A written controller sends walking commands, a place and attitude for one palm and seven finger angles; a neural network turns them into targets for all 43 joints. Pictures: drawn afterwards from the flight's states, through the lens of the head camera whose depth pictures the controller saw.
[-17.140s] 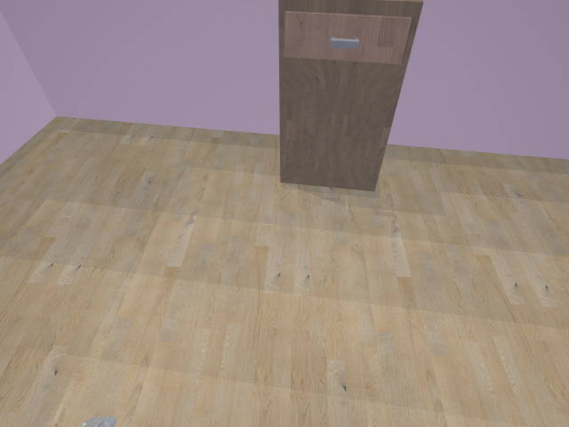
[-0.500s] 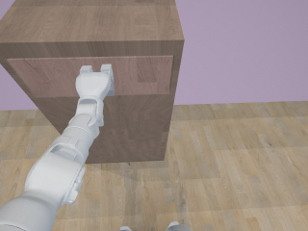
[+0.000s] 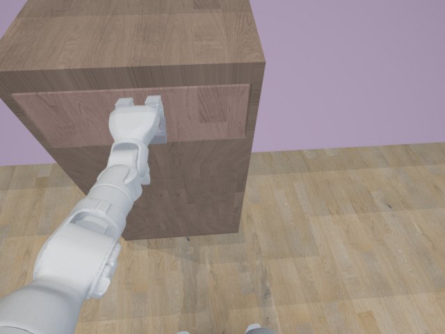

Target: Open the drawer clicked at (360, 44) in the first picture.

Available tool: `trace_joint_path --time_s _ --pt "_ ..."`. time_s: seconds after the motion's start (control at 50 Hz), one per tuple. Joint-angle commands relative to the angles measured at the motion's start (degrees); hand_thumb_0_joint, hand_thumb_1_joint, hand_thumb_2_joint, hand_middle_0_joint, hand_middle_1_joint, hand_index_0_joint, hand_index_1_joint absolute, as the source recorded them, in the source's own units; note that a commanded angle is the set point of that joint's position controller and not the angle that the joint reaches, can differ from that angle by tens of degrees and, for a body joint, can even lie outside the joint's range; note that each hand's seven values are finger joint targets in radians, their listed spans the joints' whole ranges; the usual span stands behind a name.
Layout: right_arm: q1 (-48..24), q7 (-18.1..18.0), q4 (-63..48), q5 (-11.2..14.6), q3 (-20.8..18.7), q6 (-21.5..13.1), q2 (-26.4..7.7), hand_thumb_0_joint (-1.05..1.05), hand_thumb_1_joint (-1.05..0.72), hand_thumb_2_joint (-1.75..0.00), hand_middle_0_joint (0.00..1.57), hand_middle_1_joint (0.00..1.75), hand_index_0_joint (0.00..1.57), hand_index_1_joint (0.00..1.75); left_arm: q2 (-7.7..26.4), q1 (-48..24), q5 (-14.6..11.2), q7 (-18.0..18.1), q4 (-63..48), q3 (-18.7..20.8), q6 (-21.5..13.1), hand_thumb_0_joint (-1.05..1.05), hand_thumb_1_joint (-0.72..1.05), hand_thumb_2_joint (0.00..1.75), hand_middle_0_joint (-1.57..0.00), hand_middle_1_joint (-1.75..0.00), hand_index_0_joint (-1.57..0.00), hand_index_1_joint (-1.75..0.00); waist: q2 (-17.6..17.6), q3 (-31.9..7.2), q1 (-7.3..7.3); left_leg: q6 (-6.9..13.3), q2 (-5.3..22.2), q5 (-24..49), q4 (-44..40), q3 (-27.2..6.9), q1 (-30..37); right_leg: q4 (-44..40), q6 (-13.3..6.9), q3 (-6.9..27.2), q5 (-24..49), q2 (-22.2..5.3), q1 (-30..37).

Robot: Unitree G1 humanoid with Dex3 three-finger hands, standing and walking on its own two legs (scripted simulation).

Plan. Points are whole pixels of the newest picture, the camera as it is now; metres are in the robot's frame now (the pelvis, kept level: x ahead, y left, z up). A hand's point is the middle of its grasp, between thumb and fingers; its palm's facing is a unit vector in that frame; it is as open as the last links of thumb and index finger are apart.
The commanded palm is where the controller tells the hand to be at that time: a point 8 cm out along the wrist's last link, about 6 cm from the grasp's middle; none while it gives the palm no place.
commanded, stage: lift the fingers back up to retry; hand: left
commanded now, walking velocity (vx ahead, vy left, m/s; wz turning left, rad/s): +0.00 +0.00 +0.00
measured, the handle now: (142, 128) +0.53 +0.14 +0.03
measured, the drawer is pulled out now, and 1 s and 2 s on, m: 0.00 0.00 0.00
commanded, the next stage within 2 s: re-aim the fingers above the handle in 0.48 s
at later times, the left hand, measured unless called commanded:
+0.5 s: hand (137, 125) +0.49 +0.13 +0.08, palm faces -0.02 -0.04 -1.00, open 13.6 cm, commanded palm +0.47 +0.14 +0.15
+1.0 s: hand (137, 124) +0.48 +0.13 +0.09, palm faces +0.00 -0.03 -1.00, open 13.8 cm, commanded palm +0.46 +0.14 +0.15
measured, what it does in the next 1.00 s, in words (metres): stands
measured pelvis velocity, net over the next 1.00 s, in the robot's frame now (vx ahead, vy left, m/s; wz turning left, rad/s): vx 0.03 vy -0.03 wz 0.02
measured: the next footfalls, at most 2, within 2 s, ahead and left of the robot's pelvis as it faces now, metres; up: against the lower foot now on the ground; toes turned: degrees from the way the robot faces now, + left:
none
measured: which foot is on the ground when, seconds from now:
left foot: down 0.00-1.00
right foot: down 0.00-1.00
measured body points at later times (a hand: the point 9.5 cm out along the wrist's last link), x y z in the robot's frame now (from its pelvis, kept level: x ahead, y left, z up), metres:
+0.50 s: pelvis +0.03 -0.01 +0.02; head +0.08 -0.03 +0.47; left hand +0.48 +0.13 +0.14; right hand +0.12 -0.27 -0.12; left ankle +0.00 +0.08 -0.70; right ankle +0.01 -0.10 -0.70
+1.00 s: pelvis +0.03 -0.03 +0.02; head +0.07 -0.05 +0.47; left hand +0.48 +0.12 +0.15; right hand +0.10 -0.29 -0.12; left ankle +0.00 +0.08 -0.70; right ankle +0.01 -0.10 -0.70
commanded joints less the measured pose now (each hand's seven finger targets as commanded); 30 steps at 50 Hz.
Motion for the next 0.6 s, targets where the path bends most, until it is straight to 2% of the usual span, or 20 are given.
trace_joint_path --time_s 0.0,0.02,0.06,0.1,0.16,0.22,0.26,0.28,0.3,0.32,0.38,0.4,0.44,0.46,0.48,0.52,0.56,0.58 --pt "3.33 -0.38 -4.12 -0.4 -3.17 -0.93 -8.49 0.0 -0.9 -0.9 0.2 0.3 0.2 0.3 10.45 -30.51 0.75 3.59 -15.14 3.29 -0.84 0.0 -0.5 0.3 -0.3 -1.2 -0.3 -1.2 -1.15 -23.34 0.06 -0.93 1.73 17.62 -5.85 -3.62 20.64 -6.97 -0.21 -0.62 12.35 -0.26 9.7" --pt "3.06 -0.28 -3.95 -0.48 -3.2 -0.82 -8.47 0.0 -0.9 -0.9 0.2 0.3 0.2 0.3 9.7 -30.78 0.79 3.63 -15.75 2.58 -0.64 0.0 -0.5 0.3 -0.3 -1.2 -0.3 -1.2 -1.0 -23.41 -0.03 -0.94 1.66 18.63 -6.1 -3.37 21.18 -7.25 -0.19 -0.53 13.39 -0.27 10.41" --pt "2.7 0.0 -4.03 -0.47 -3.42 -0.65 -8.31 0.0 -0.9 -0.9 0.2 0.3 0.2 0.3 9.32 -31.31 0.6 3.51 -18.76 2.42 -0.99 0.0 -0.5 0.3 -0.3 -1.2 -0.3 -1.2 1.16 -25.26 0.77 -1.36 1.9 22.79 -6.38 -3.77 24.52 -7.16 -0.46 -0.75 15.52 -0.26 11.05" --pt "2.08 0.25 -3.67 -0.49 -3.59 -0.19 -8.15 0.0 -0.9 -0.9 0.2 0.3 0.2 0.3 7.25 -30.75 0.25 3.05 -18.96 1.07 -0.44 0.0 -0.5 0.3 -0.3 -1.2 -0.3 -1.2 0.28 -23.52 0.37 -1.48 2.03 24.95 -6.59 -3.63 25.86 -7.76 -0.35 -1.05 16.9 -0.18 11.04" --pt "1.37 0.16 -3.67 -0.36 -3.43 0.29 -8.19 0.0 -0.9 -0.9 0.2 0.3 0.2 0.3 9.51 -30.61 -0.32 2.06 -20.27 2.66 -0.12 0.0 -0.5 0.3 -0.3 -1.2 -0.3 -1.2 -1.37 -24.32 1.14 -1.27 1.77 26.32 -7.71 -3.36 26.39 -8.54 -0.29 -0.62 19.52 -0.44 15.06" --pt "-0.35 -0.25 -4.0 -0.04 -3.05 0.77 -7.99 0.0 -0.9 -0.9 0.2 0.3 0.2 0.3 10.49 -29.08 -0.43 0.75 -20.43 3.01 0.52 0.0 -0.5 0.3 -0.3 -1.2 -0.3 -1.2 -3.07 -21.35 1.58 -0.83 1.17 25.1 -8.93 -2.28 24.57 -9.92 -0.17 -0.04 21.47 -0.8 18.11" --pt "-1.09 -0.64 -4.5 0.02 -2.94 0.85 -7.96 0.0 -0.9 -0.9 0.2 0.3 0.2 0.3 12.74 -29.69 -0.34 -0.09 -22.85 4.32 0.01 0.0 -0.5 0.3 -0.3 -1.2 -0.3 -1.2 -2.61 -23.35 2.25 -0.65 0.86 26.47 -9.38 -1.88 25.18 -10.1 -0.14 0.63 24.08 -1.18 21.24" --pt "-1.34 -0.74 -4.39 0.0 -2.88 0.97 -7.88 0.0 -0.9 -0.9 0.2 0.3 0.2 0.3 12.71 -30.34 -0.21 -0.44 -23.93 3.97 -0.22 0.0 -0.5 0.3 -0.3 -1.2 -0.3 -1.2 -1.65 -23.16 2.22 -0.75 0.84 27.72 -9.55 -1.82 26.16 -10.15 -0.22 0.59 25.17 -1.28 21.26" --pt "-1.48 -0.69 -4.44 -0.05 -3.0 0.97 -7.6 0.0 -0.9 -0.9 0.2 0.3 0.2 0.3 10.38 -29.13 -0.09 -0.96 -23.65 2.31 -0.35 0.0 -0.5 0.3 -0.3 -1.2 -0.3 -1.2 -1.87 -22.63 2.08 -0.84 0.86 28.71 -9.52 -1.83 26.78 -10.25 -0.19 0.35 25.48 -1.24 20.84" --pt "-1.54 -0.63 -4.44 -0.01 -2.96 1.01 -7.57 0.0 -0.9 -0.9 0.2 0.3 0.2 0.3 9.9 -26.73 -0.2 -1.44 -22.24 2.52 -0.37 0.0 -0.5 0.3 -0.3 -1.2 -0.3 -1.2 -3.64 -21.61 2.41 -0.89 0.99 29.17 -9.72 -1.9 26.51 -10.39 -0.19 0.13 25.63 -1.23 21.05" --pt "-2.6 -0.45 -4.76 0.26 -2.72 1.22 -7.67 0.0 -0.9 -0.9 0.2 0.3 0.2 0.3 8.01 -24.37 -1.15 -2.68 -20.49 1.13 -0.42 0.0 -0.5 0.3 -0.3 -1.2 -0.3 -1.2 -4.77 -18.5 2.37 -0.8 0.71 26.74 -10.38 -1.4 25.24 -11.21 -0.04 0.5 25.19 -1.52 21.03" --pt "-2.84 -0.49 -4.65 0.26 -2.71 1.18 -7.77 0.0 -0.9 -0.9 0.2 0.3 0.2 0.3 8.25 -24.11 -1.12 -2.9 -19.93 1.19 -0.24 0.0 -0.5 0.3 -0.3 -1.2 -0.3 -1.2 -5.45 -17.91 2.22 -0.69 0.62 25.51 -10.53 -1.23 24.74 -11.56 0.06 0.68 24.9 -1.63 21.21" --pt "-3.24 -0.69 -4.95 0.07 -2.54 1.43 -7.93 0.0 -0.9 -0.9 0.2 0.3 0.2 0.3 11.05 -23.64 -0.87 -3.3 -20.12 3.2 -0.45 0.0 -0.5 0.3 -0.3 -1.2 -0.3 -1.2 -5.1 -19.67 3.14 -0.68 0.3 25.9 -10.72 -0.9 24.25 -11.42 -0.05 1.25 26.59 -2.01 23.98" --pt "-3.49 -0.67 -5.2 0.05 -2.52 1.42 -7.8 0.0 -0.9 -0.9 0.2 0.3 0.2 0.3 11.19 -23.51 -0.82 -3.54 -21.79 3.08 -0.79 0.0 -0.5 0.3 -0.3 -1.2 -0.3 -1.2 -4.56 -21.01 3.34 -0.55 0.15 26.32 -10.54 -0.66 24.42 -11.25 0.12 1.63 28.37 -2.18 24.91" --pt "-3.69 -0.74 -5.46 0.13 -2.49 1.53 -7.63 0.0 -0.9 -0.9 0.2 0.3 0.2 0.3 11.46 -21.75 -0.81 -3.81 -21.18 3.51 -0.89 0.0 -0.5 0.3 -0.3 -1.2 -0.3 -1.2 -5.0 -20.49 3.76 -0.58 0.04 26.43 -10.53 -0.5 23.71 -11.2 0.13 1.61 29.38 -2.26 25.62" --pt "-4.07 -0.7 -5.5 0.12 -2.48 1.62 -7.61 0.0 -0.9 -0.9 0.2 0.3 0.2 0.3 10.64 -21.65 -0.72 -4.18 -21.84 2.65 -1.16 0.0 -0.5 0.3 -0.3 -1.2 -0.3 -1.2 -4.76 -19.76 3.55 -0.67 0.03 26.04 -10.66 -0.44 23.57 -11.21 0.19 1.55 29.17 -2.35 25.18" --pt "-4.39 -0.71 -5.78 0.12 -2.48 1.73 -7.67 0.0 -0.9 -0.9 0.2 0.3 0.2 0.3 11.76 -19.51 -0.76 -4.75 -21.79 3.56 -1.41 0.0 -0.5 0.3 -0.3 -1.2 -0.3 -1.2 -5.56 -20.51 4.07 -0.62 -0.2 26.6 -10.53 -0.18 23.01 -11.17 0.37 2.03 31.59 -2.57 27.14" --pt "-4.75 -0.73 -5.84 0.14 -2.45 1.79 -7.63 0.0 -0.9 -0.9 0.2 0.3 0.2 0.3 12.29 -19.4 -0.85 -4.9 -22.55 3.83 -1.57 0.0 -0.5 0.3 -0.3 -1.2 -0.3 -1.2 -4.9 -20.25 4.18 -0.59 -0.26 26.31 -10.57 0.1 22.86 -11.31 0.46 2.28 32.55 -2.75 27.43"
